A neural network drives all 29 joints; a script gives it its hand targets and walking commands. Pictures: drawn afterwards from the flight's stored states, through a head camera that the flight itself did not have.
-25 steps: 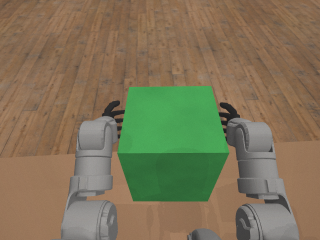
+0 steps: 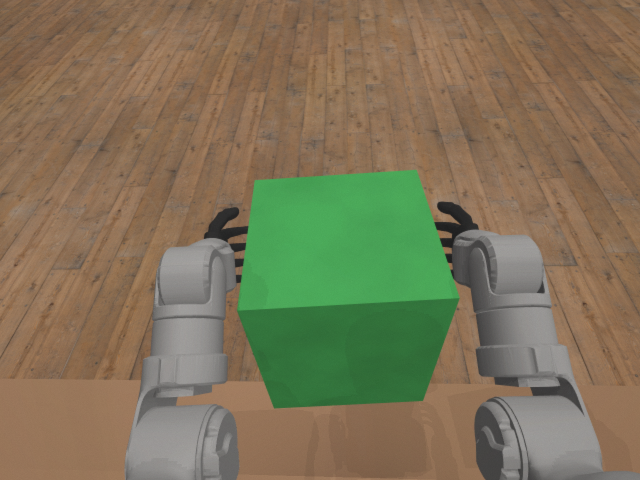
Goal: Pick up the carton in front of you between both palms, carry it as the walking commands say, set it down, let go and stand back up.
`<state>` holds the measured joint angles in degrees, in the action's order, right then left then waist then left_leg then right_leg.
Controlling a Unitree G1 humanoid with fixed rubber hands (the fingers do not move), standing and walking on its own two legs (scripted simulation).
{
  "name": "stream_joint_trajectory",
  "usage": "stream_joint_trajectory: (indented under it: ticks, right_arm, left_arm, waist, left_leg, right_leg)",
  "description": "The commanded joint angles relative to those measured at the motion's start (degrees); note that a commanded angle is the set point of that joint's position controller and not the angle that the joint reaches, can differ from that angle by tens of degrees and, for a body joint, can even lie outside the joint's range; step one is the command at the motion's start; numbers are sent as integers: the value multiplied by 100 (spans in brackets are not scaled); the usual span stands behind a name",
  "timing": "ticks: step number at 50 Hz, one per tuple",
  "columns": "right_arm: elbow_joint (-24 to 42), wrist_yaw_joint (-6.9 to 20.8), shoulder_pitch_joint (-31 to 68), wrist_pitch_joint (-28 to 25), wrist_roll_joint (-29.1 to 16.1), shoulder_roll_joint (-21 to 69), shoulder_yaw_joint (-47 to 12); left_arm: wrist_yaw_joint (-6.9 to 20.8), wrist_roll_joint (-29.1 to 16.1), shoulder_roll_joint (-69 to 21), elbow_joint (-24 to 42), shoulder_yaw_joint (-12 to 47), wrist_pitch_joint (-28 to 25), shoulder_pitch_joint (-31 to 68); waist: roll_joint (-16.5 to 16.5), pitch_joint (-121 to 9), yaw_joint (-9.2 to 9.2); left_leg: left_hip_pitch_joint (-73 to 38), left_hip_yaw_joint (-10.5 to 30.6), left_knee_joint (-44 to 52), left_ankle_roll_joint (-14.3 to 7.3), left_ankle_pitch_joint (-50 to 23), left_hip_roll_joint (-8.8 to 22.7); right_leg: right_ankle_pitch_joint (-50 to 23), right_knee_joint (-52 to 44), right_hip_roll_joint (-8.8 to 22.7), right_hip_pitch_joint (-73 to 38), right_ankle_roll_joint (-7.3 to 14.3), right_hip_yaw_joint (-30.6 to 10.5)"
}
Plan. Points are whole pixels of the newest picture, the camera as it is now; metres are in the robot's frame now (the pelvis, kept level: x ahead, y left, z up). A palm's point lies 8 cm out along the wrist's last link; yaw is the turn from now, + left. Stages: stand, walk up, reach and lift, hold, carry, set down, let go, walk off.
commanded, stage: carry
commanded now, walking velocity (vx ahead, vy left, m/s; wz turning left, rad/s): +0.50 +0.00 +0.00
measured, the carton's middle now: (341, 294) +0.34 +0.01 +0.02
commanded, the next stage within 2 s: none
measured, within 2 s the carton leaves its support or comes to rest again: neither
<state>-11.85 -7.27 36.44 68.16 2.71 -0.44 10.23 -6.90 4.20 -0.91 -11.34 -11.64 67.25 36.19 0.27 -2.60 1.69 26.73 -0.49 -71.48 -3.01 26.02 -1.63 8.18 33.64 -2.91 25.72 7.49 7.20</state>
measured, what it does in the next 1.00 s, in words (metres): goes down: left foot, then right foot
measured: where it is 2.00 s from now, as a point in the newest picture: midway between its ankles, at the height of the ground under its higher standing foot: (345, 264)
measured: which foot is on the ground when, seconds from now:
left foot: up 0.00-0.38, down 0.40-0.94, up 0.96-1.00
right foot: down 0.00-0.42, up 0.44-0.92, down 0.94-1.00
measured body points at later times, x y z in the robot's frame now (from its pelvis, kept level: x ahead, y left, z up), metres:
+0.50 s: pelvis +0.30 +0.04 -0.02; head +0.31 +0.04 +0.43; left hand +0.66 +0.18 +0.07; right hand +0.64 -0.12 +0.07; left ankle +0.37 +0.09 -0.75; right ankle +0.13 -0.05 -0.64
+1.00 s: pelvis +0.62 -0.01 -0.04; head +0.57 -0.02 +0.41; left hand +0.89 +0.13 +0.07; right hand +0.89 -0.17 +0.06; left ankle +0.40 +0.08 -0.70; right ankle +0.72 -0.09 -0.76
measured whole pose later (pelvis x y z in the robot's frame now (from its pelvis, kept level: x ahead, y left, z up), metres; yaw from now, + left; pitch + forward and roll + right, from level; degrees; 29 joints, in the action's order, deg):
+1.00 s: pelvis +0.62 -0.01 -0.04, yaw +0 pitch +3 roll -1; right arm 18.5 -4.5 8.8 71.6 6.0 6.6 6.7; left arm -4.7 6.7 -7.8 16.6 -5.4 70.3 10.4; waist 2.4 -10.0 0.2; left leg 4.3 -3.4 -47.7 -1.1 25.8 1.3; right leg 7.4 29.3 -0.2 26.2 6.3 12.8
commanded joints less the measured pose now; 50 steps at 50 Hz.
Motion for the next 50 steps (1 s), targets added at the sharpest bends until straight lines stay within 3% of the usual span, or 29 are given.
stream_joint_trajectory:
  ticks: [1, 4, 8, 16, 17, 18, 19, 20, 21, 22, 23, 24, 25, 26, 28, 31, 34, 36, 39, 42, 44, 46, 47, 48, 49, 50]
  right_arm:
    - [1312, 1178, 4516, -293, -2390, 6606, -3449]
    - [1419, 1046, 4123, -325, -2251, 6474, -3476]
    - [1647, 977, 4033, -317, -2153, 6262, -3635]
    - [1265, 1115, 3606, -68, -1945, 5890, -3599]
    - [1203, 1152, 3535, -36, -1930, 5900, -3561]
    - [1135, 1184, 3438, -10, -1901, 5906, -3497]
    - [1050, 1214, 3274, 5, -1858, 5919, -3422]
    - [1009, 1253, 3105, 20, -1823, 5891, -3344]
    - [939, 1290, 2935, 52, -1782, 5874, -3231]
    - [857, 1306, 2879, 33, -1672, 5814, -3134]
    - [861, 1352, 2643, 33, -1782, 6090, -3233]
    - [1192, 1407, 2776, 9, -1916, 6356, -3369]
    - [1575, 1459, 2949, -3, -2060, 6615, -3526]
    - [1913, 1501, 3069, -18, -2167, 6817, -3692]
    - [2427, 1554, 2759, -51, -2311, 7006, -3940]
    - [2955, 1635, 1808, -114, -2253, 6860, -4193]
    - [3305, 1734, 821, -188, -2129, 6544, -4412]
    - [3527, 1759, 258, -167, -2062, 6392, -4419]
    - [3790, 1750, -131, -43, -2037, 5958, -4404]
    - [3712, 1709, -396, 123, -1910, 5561, -4324]
    - [3603, 1679, -452, 224, -1831, 5387, -4294]
    - [3536, 1672, -360, 315, -1812, 5262, -4291]
    - [3486, 1677, -306, 354, -1818, 5200, -4294]
    - [3463, 1687, -148, 387, -1841, 5140, -4307]
    - [3415, 1682, 43, 458, -1910, 5304, -4379]
    - [3365, 1697, -8, 444, -1922, 5298, -4381]
  left_arm:
    - [1471, -2918, -6685, 1185, 3726, -176, 4705]
    - [1443, -2962, -6613, 1350, 3789, -171, 4440]
    - [1429, -2940, -6355, 1535, 3884, -145, 4249]
    - [1502, -2620, -6003, 932, 3750, 8, 3524]
    - [1517, -2600, -6035, 870, 3734, 19, 3479]
    - [1536, -2599, -6104, 826, 3738, 38, 3437]
    - [1561, -2610, -6186, 789, 3763, 59, 3417]
    - [1586, -2606, -6231, 779, 3783, 74, 3411]
    - [1615, -2616, -6311, 731, 3779, 106, 3348]
    - [1616, -2597, -6517, 730, 3769, 165, 3326]
    - [1610, -2558, -6539, 839, 3756, 171, 3248]
    - [1595, -2537, -6649, 1034, 3777, 157, 3277]
    - [1557, -2480, -6779, 1247, 3816, 122, 3180]
    - [1511, -2395, -6865, 1472, 3837, 97, 2972]
    - [1424, -2207, -6911, 1872, 3937, 38, 2360]
    - [1342, -1907, -6774, 2353, 4184, -102, 1237]
    - [1335, -1711, -6500, 2864, 4492, -208, 380]
    - [1346, -1726, -6440, 3219, 4616, -162, -11]
    - [1394, -1901, -6028, 3627, 4721, -3, -204]
    - [1457, -1966, -5615, 3634, 4709, 219, -340]
    - [1503, -1981, -5407, 3530, 4652, 351, -368]
    - [1538, -1958, -5279, 3333, 4566, 438, -442]
    - [1556, -1930, -5261, 3244, 4512, 462, -398]
    - [1569, -1890, -5218, 3117, 4420, 489, -484]
    - [1578, -1801, -5117, 2869, 4282, 477, -324]
    - [1592, -1880, -5327, 2701, 4263, 448, -596]
  waist:
    - [-359, -2515, -5]
    - [-458, -2617, 64]
    - [-548, -2565, 199]
    - [-683, -1945, 500]
    - [-779, -1930, 389]
    - [-814, -2039, 182]
    - [-657, -2282, -109]
    - [-289, -2585, -343]
    - [631, -2986, -325]
    - [1765, -3378, -507]
    - [1317, -3182, -491]
    - [929, -2877, -474]
    - [322, -2589, -378]
    - [237, -2474, -308]
    - [329, -2472, -196]
    - [517, -2458, -224]
    - [612, -2312, -250]
    - [655, -2078, -262]
    - [679, -1668, -282]
    - [715, -1219, -309]
    - [783, -1063, -299]
    - [852, -1302, -191]
    - [644, -1572, -92]
    - [-3, -2054, -3]
    - [-1285, -2420, -40]
    - [-1427, -2297, -16]
  left_leg:
    - [1121, 165, 290, 84, -376, 377]
    - [1541, 62, 820, 186, -673, 466]
    - [2051, -98, 1542, 212, -1423, 470]
    - [1202, -703, 4168, -18, -2956, -31]
    - [646, -730, 4474, -118, -3018, -81]
    - [-101, -802, 4697, -201, -3106, -149]
    - [-1174, -889, 5046, -245, -3505, -131]
    - [-2450, -383, 4783, -239, -3834, 409]
    - [-3840, 1159, 3858, -359, -6078, 1786]
    - [-5007, 3145, 4278, -1623, -4853, 2617]
    - [-4717, 3326, 4740, -1554, -3388, 2400]
    - [-4236, 2895, 4943, -1293, -2957, 2115]
    - [-3700, 2452, 5107, -1058, -3073, 1966]
    - [-3344, 2156, 5245, -946, -3175, 1903]
    - [-3044, 1672, 5445, -724, -3238, 1743]
    - [-3411, 1094, 5436, -616, -4345, 1614]
    - [-3866, 725, 5372, -488, -5207, 1476]
    - [-3875, 544, 5486, -412, -5197, 1413]
    - [-3888, 270, 5567, -347, -5357, 1272]
    - [-3725, -9, 5602, -367, -5585, 1189]
    - [-3464, -197, 5433, -314, -5933, 1213]
    - [-3075, -501, 4439, -136, -6381, 1122]
    - [-2461, -714, 3542, 36, -5646, 943]
    - [-1469, -726, 2229, 165, -3547, 806]
    - [398, -574, 473, 364, -1017, 83]
    - [1214, -36, -381, 282, 161, -20]
  right_leg:
    - [-721, -1284, 1737, -2520, 553, -2482]
    - [-1795, -1109, 1686, -2901, 600, -2104]
    - [-3054, -851, 1510, -3493, 456, -1716]
    - [-3698, -440, 1011, -3733, 180, -1007]
    - [-3913, -277, 1040, -3494, 84, -919]
    - [-4146, 124, 1051, -3240, -44, -799]
    - [-3924, 856, 956, -2824, -231, -493]
    - [-2517, 1821, 810, -1873, -413, -353]
    - [884, 2694, 494, -556, -631, -240]
    - [2579, 4377, -237, 1218, -830, -574]
    - [2370, 4590, 43, 1723, -687, -832]
    - [2050, 4363, 248, 1793, -628, -852]
    - [1667, 3947, 473, 1663, -659, -844]
    - [1408, 3531, 605, 1468, -708, -846]
    - [1260, 2910, 703, 1071, -831, -730]
    - [978, 2123, 698, 1254, -991, -439]
    - [404, 1570, 692, 1673, -1027, -243]
    - [0, 1175, 712, 1722, -1015, -176]
    - [-564, 460, 598, 1594, -946, -8]
    - [-966, -295, 434, 1204, -756, 252]
    - [-1160, -720, 343, 484, -596, 416]
    - [-1059, -1065, 28, -854, -533, 744]
    - [-891, -1122, 86, -1919, -521, 686]
    - [-818, -997, 1193, -3082, -334, -717]
    - [-715, -1151, 2753, -4479, 645, -3196]
    - [-101, -1755, 2753, -4193, 877, -3830]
